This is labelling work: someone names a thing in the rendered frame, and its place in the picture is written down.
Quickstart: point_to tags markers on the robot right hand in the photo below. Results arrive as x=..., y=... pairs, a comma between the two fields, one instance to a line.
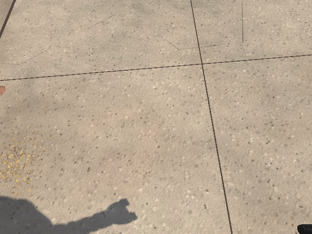
x=304, y=228

